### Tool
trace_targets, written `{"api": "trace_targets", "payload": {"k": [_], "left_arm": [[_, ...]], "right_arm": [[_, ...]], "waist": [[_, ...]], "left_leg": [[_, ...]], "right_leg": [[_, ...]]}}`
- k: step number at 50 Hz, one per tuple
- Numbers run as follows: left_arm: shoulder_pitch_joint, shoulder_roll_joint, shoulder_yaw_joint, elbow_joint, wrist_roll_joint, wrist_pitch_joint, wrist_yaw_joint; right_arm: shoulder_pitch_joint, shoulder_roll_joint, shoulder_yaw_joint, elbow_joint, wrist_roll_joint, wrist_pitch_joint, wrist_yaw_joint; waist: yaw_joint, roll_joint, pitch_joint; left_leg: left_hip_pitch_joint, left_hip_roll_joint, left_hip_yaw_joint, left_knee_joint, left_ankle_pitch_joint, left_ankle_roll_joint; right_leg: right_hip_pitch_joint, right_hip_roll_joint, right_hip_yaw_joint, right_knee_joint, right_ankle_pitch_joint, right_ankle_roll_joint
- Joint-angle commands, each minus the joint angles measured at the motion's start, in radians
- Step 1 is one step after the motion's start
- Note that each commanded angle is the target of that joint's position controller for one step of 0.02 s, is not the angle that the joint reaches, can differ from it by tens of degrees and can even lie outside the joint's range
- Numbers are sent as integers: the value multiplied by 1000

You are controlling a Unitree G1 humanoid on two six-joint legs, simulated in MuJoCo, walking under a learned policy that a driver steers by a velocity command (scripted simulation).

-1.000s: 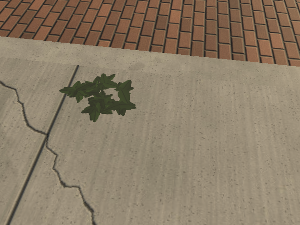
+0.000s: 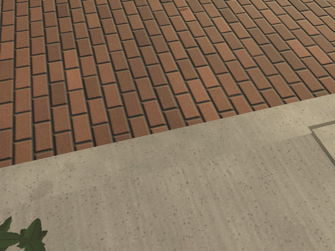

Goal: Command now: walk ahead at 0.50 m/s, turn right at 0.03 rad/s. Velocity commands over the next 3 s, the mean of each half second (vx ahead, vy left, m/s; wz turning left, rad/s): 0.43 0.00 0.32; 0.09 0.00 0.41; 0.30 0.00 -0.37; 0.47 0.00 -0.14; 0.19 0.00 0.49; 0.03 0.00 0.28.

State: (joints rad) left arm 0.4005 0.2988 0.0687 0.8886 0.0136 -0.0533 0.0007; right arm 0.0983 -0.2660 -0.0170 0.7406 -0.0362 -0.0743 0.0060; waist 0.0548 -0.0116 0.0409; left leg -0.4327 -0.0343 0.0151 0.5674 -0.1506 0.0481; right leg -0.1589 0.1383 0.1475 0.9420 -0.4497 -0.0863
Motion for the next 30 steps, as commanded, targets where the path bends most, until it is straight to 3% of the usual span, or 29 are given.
{"api": "trace_targets", "payload": {"k": [1,3,5,8,11,15,17,19,20,21,22,23,24,25,27,30], "left_arm": [[-26,85,3,-83,27,-19,-12],[-72,69,-3,-108,42,-9,-21],[-65,48,-14,-111,45,0,-27],[-162,29,-30,-147,37,5,-28],[-302,14,-47,-194,29,3,-30],[-395,24,-51,-229,12,-6,-23],[-367,35,-47,-229,9,-16,-12],[-249,52,-37,-196,14,-35,3],[-169,101,-22,-182,27,-49,16],[-38,185,-5,-185,45,-50,32],[-56,240,13,-187,24,-22,29],[-86,144,0,-192,3,-7,24],[-137,60,-24,-205,0,-7,23],[-179,32,-33,-209,6,-6,23],[-202,37,-31,-205,9,-6,31],[-189,54,-21,-194,10,-8,30]], "right_arm": [[167,-119,-50,13,19,10,6],[167,-92,-39,38,23,3,7],[211,-106,-44,66,29,-8,10],[258,-134,-57,90,34,-5,4],[298,-136,-65,104,35,4,3],[344,-154,-78,109,27,9,7],[339,-161,-83,107,23,18,1],[311,-164,-89,96,32,26,-7],[305,-140,-85,83,44,20,-6],[313,-67,-67,37,54,14,-10],[433,-61,-69,24,65,31,-23],[442,-115,-79,65,28,56,-32],[379,-114,-83,67,16,66,-23],[342,-93,-82,58,14,74,-14],[316,-81,-83,46,7,98,5],[283,-72,-83,16,18,117,17]], "waist": [[-73,36,-67],[-43,86,-23],[-32,113,-49],[-44,104,-25],[-81,104,2],[-113,98,-17],[-94,103,-21],[-35,81,-58],[-2,31,-123],[35,-117,-265],[-23,-280,-336],[-46,-133,-264],[-50,-65,-159],[-65,-66,-113],[-81,-132,-90],[-93,-117,-117]], "left_leg": [[407,330,-555,-317,-214,205],[307,236,-410,-341,4,171],[291,206,-355,-339,183,185],[255,187,-318,-379,166,208],[228,160,-301,-397,113,187],[249,161,-319,-333,187,161],[261,156,-335,-242,342,128],[248,106,-336,-92,407,75],[184,47,-299,60,335,39],[59,-13,-191,324,-36,9],[-101,-112,-81,501,-514,0],[-132,-25,-91,604,-482,1],[-143,-5,-88,620,-418,-8],[-134,19,-80,605,-362,-26],[-100,27,-53,607,-287,-55],[-92,18,-46,581,-228,-72]], "right_leg": [[-448,-110,-35,281,90,10],[-405,-161,-72,178,122,32],[-371,-165,-101,127,124,60],[-400,-183,-132,-12,166,99],[-383,-183,-147,-189,289,122],[-305,-150,-151,-316,349,126],[-235,-123,-143,-369,318,115],[-69,-104,-138,-509,376,90],[90,-197,-64,-545,422,58],[299,-472,146,-514,620,1],[352,-647,394,-541,813,-124],[262,-606,362,-526,793,-148],[170,-538,223,-542,807,-127],[101,-487,114,-573,840,-105],[24,-425,-13,-606,903,-96],[12,-426,-93,-613,943,-113]]}}
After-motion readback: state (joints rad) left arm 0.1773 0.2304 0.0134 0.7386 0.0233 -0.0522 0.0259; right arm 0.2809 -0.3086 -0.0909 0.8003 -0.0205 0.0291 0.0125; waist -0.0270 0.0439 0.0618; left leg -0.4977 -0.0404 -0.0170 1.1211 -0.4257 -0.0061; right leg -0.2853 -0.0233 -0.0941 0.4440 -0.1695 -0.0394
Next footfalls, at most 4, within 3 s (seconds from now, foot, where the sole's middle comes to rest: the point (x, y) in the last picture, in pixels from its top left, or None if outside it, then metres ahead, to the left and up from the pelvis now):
0.40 right None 0.36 -0.09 -0.76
0.86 left None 0.30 0.13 -0.76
1.38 right None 0.39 -0.06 -0.76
1.84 left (152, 187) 0.73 0.13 -0.76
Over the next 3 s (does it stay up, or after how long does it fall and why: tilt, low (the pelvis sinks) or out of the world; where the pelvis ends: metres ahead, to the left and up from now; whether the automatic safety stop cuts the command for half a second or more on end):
stays up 0.78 0.07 0.02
